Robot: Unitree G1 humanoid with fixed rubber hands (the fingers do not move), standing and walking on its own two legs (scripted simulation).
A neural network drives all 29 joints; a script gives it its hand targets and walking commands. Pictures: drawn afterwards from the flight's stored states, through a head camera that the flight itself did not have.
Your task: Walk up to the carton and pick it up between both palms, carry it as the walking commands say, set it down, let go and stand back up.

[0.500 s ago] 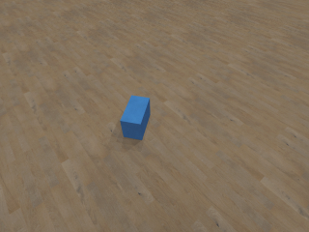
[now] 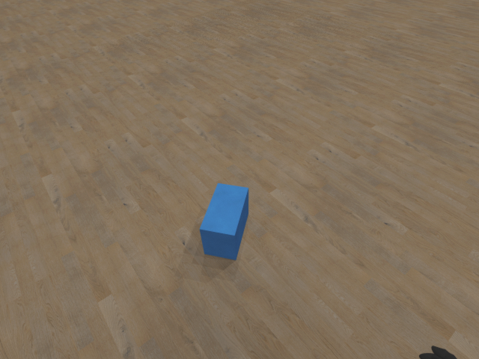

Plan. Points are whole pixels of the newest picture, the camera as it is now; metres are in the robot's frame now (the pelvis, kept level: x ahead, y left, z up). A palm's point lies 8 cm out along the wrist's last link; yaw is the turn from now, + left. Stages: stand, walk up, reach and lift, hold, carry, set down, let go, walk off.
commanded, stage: walk up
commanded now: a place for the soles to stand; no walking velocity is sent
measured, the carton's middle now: (226, 220) +0.91 +0.13 -0.65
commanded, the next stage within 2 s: none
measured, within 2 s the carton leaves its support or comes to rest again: neither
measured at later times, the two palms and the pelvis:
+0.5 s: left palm out of the picture +0.17 +0.36 -0.09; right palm (405, 304) +0.28 -0.27 -0.08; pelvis +0.16 +0.04 +0.00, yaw -1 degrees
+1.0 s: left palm (65, 262) +0.36 +0.42 -0.08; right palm (369, 271) +0.34 -0.22 -0.07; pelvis +0.30 +0.10 +0.02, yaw -1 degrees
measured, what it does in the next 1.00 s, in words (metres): walks ahead: right foot, then left foot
